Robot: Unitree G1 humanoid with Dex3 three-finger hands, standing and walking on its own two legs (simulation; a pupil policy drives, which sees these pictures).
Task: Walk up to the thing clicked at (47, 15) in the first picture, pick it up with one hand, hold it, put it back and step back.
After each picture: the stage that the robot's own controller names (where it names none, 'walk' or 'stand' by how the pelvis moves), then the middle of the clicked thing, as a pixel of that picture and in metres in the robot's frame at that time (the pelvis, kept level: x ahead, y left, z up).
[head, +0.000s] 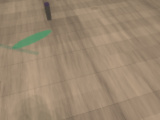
stand; (48, 11) +2.02 +0.47 -0.65
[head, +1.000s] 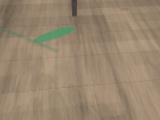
walk; (74, 7) +1.92 +0.21 -0.64
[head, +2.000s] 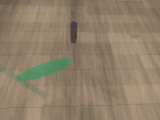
walk; (73, 33) +1.34 +0.14 -0.62
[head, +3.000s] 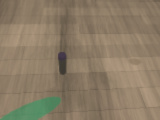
walk; (62, 63) +0.91 +0.17 -0.63
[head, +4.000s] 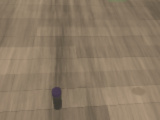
walk; (57, 99) +0.62 +0.16 -0.64
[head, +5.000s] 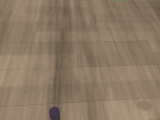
stand; (55, 118) +0.45 +0.16 -0.64
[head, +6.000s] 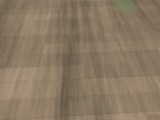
stand; out of the picture +0.41 +0.17 -0.65
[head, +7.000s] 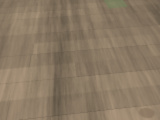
stand; out of the picture +0.40 +0.20 -0.65
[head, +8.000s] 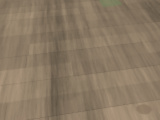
stand; out of the picture +0.40 +0.21 -0.66
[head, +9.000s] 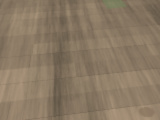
stand; out of the picture +0.40 +0.20 -0.66
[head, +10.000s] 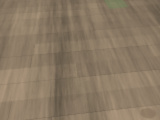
stand; out of the picture +0.40 +0.19 -0.66
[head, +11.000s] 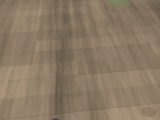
go down; out of the picture +0.40 +0.19 -0.66
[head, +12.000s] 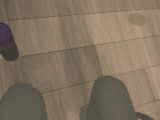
go down; (6, 45) +0.48 +0.24 -0.25
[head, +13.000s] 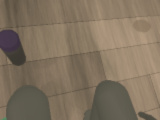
approach; (14, 50) +0.47 +0.24 -0.26
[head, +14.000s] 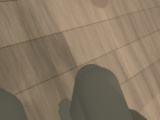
close in; out of the picture +0.46 +0.29 -0.16
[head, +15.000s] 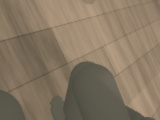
close; out of the picture +0.46 +0.30 -0.16
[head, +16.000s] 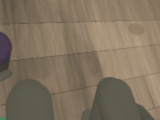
lift; out of the picture +0.36 +0.27 -0.05
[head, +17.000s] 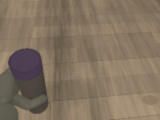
lift; (33, 87) +0.31 +0.16 +0.08
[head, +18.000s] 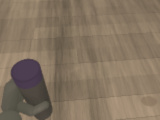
hold; (36, 94) +0.30 +0.16 +0.04
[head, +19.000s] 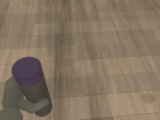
hold; (36, 91) +0.31 +0.16 +0.03
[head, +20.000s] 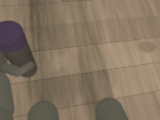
crouch; (20, 55) +0.42 +0.19 -0.04
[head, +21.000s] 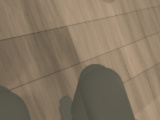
lower; out of the picture +0.43 +0.30 -0.17
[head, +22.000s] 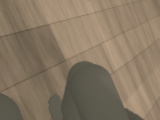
lower; out of the picture +0.45 +0.31 -0.17
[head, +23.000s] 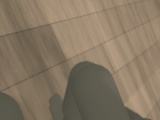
lower; out of the picture +0.45 +0.31 -0.17
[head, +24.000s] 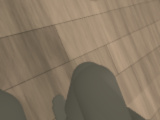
lower; out of the picture +0.44 +0.31 -0.16
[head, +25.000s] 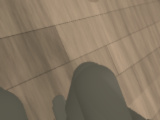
loosen; out of the picture +0.44 +0.30 -0.16
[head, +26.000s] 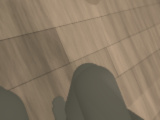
withdraw; out of the picture +0.44 +0.29 -0.17
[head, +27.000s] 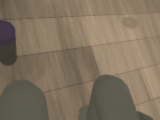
stand; (5, 47) +0.46 +0.25 -0.21
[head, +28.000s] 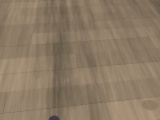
stand; out of the picture +0.40 +0.16 -0.58
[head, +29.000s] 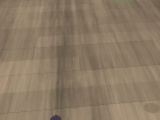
stand; out of the picture +0.42 +0.17 -0.60
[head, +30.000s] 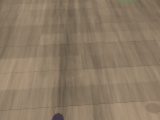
stand; out of the picture +0.41 +0.17 -0.60
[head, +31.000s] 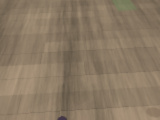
stand; out of the picture +0.44 +0.16 -0.65
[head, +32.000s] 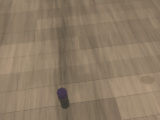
walk; (63, 99) +0.54 +0.18 -0.64
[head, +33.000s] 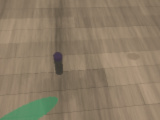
walk; (58, 64) +0.82 +0.16 -0.63
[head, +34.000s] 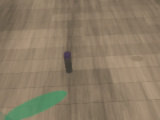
stand; (68, 62) +1.04 +0.18 -0.64
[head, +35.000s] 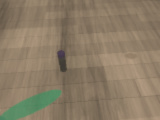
stand; (62, 61) +1.03 +0.21 -0.66
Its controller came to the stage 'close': yes
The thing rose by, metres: 0.68
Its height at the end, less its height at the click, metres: +0.00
